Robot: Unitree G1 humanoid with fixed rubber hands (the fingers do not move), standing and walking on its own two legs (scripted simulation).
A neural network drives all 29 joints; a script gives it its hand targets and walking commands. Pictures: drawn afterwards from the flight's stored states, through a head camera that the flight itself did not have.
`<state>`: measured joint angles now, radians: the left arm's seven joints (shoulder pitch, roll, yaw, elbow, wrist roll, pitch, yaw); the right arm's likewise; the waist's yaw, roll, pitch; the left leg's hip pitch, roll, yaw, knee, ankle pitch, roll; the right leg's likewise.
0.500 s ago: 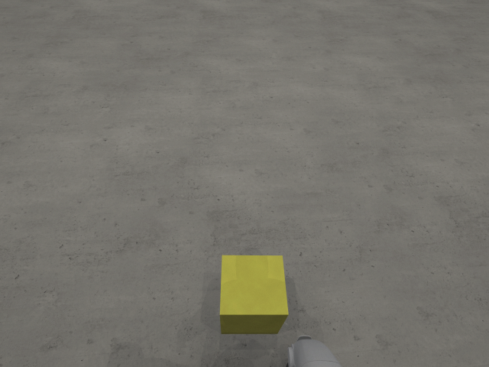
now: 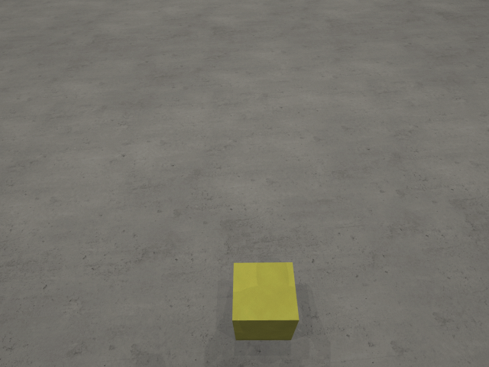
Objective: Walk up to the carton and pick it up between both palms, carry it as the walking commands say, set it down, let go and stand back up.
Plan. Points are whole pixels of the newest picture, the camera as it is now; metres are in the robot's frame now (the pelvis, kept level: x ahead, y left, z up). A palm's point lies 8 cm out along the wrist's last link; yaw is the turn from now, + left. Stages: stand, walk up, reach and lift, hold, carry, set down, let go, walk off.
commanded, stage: walk up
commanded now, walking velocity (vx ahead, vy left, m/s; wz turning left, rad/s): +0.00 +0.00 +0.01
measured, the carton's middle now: (263, 302) +0.44 -0.04 -0.65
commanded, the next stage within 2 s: stand in 0.10 s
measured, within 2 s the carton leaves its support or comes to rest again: neither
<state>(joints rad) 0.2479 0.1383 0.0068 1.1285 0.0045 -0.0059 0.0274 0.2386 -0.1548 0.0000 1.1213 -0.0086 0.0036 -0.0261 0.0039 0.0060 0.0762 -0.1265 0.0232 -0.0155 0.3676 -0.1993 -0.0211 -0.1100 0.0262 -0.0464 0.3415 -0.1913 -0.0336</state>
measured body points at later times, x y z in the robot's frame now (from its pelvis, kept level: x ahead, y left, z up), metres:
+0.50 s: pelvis -0.01 +0.00 -0.01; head +0.00 +0.00 +0.44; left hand +0.01 +0.22 -0.17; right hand +0.00 -0.22 -0.17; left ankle +0.00 +0.13 -0.74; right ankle +0.00 -0.10 -0.75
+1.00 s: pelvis -0.02 +0.02 -0.06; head +0.11 +0.01 +0.37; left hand +0.15 +0.21 -0.19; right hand +0.13 -0.21 -0.20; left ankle +0.00 +0.13 -0.75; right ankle +0.00 -0.10 -0.75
